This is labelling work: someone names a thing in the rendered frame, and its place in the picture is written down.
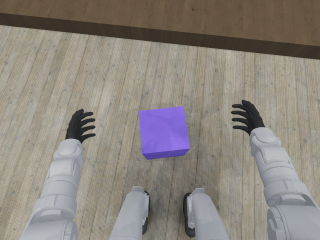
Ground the right robot forearm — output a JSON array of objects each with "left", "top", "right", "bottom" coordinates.
[{"left": 249, "top": 127, "right": 320, "bottom": 210}]

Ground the right robot upper arm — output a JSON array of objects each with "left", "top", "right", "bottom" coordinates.
[{"left": 267, "top": 204, "right": 320, "bottom": 240}]

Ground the right robot shin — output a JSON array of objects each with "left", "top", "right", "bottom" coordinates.
[{"left": 188, "top": 188, "right": 211, "bottom": 228}]

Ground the left robot hand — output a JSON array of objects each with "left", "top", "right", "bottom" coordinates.
[{"left": 65, "top": 108, "right": 96, "bottom": 144}]

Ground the left robot foot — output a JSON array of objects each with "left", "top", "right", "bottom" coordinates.
[{"left": 142, "top": 191, "right": 150, "bottom": 235}]

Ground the left robot forearm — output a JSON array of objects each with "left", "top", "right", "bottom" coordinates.
[{"left": 19, "top": 138, "right": 84, "bottom": 240}]

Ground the carton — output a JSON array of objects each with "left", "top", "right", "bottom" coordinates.
[{"left": 138, "top": 106, "right": 190, "bottom": 160}]

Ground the left robot upper arm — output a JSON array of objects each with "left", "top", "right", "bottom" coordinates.
[{"left": 21, "top": 219, "right": 78, "bottom": 240}]

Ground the right robot hand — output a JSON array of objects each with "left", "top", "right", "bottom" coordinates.
[{"left": 231, "top": 100, "right": 265, "bottom": 137}]

